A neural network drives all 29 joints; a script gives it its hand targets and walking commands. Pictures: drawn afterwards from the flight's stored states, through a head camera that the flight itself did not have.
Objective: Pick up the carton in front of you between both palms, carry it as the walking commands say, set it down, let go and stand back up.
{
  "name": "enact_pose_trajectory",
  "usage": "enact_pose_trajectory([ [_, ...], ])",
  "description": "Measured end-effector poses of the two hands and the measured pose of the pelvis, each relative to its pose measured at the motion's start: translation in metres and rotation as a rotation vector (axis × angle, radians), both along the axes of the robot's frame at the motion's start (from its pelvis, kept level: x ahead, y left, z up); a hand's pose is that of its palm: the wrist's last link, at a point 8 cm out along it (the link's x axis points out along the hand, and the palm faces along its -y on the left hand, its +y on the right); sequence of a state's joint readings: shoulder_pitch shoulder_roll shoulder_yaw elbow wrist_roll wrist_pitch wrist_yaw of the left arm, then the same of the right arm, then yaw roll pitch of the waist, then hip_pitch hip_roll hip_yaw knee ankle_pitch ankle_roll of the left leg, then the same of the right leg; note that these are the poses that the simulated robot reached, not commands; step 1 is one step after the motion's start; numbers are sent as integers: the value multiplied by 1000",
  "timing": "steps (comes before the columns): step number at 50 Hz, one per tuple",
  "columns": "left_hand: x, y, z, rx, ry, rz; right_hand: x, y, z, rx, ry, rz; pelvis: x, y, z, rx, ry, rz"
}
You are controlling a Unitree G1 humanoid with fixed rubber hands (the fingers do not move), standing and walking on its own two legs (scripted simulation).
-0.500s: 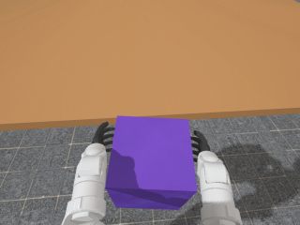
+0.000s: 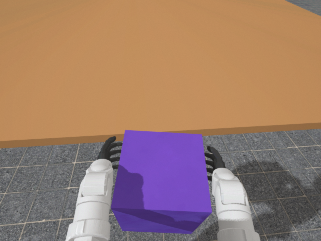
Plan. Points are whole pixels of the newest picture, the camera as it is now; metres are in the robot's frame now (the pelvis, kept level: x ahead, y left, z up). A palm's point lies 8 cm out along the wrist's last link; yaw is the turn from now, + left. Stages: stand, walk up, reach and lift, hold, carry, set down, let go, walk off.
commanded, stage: hold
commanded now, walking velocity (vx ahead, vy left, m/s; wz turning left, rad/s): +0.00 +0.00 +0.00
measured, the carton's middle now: (160, 185) +0.29 +0.00 -0.05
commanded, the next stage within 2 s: carry in 0.70 s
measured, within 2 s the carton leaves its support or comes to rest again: neither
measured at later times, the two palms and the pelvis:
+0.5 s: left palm (101, 165) +0.28 +0.15 +0.06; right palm (220, 174) +0.27 -0.15 +0.05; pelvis -0.02 +0.00 +0.00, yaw +0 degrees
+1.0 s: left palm (93, 142) +0.34 +0.18 +0.08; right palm (207, 149) +0.33 -0.12 +0.07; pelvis +0.05 +0.02 +0.00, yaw +0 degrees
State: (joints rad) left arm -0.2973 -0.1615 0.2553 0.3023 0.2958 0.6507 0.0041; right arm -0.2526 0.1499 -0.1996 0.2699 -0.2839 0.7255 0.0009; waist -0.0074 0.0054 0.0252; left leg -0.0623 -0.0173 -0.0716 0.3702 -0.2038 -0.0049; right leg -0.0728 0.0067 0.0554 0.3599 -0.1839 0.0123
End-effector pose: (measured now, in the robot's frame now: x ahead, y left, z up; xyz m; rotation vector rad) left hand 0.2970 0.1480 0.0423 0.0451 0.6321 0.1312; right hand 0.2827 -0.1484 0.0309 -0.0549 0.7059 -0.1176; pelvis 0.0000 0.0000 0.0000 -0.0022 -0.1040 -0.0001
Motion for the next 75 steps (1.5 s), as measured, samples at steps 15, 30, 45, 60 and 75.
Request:
enact_pose_trajectory([
  [15, -16, 4, 13, 0, -3, 16, -11, 3, 14, -1, -3, 15, -9, -2, 0, 0, -40, 1],
  [30, -14, 1, 15, -10, -15, 26, -8, 1, 16, 12, -16, 3, -15, -4, -1, 1, -42, 0],
  [45, 12, 20, 25, -46, -61, 55, 24, 19, 32, 18, -62, 6, 18, 10, -9, 5, 111, 26],
  [60, 118, 5, 42, -92, -2, 55, 119, 3, 45, 80, -2, -60, 140, 2, -12, -33, 195, 38],
  [75, 290, 67, 34, -122, -4, 125, 310, 65, 43, 67, -1, -2, 321, 47, -27, 13, 169, 19],
])
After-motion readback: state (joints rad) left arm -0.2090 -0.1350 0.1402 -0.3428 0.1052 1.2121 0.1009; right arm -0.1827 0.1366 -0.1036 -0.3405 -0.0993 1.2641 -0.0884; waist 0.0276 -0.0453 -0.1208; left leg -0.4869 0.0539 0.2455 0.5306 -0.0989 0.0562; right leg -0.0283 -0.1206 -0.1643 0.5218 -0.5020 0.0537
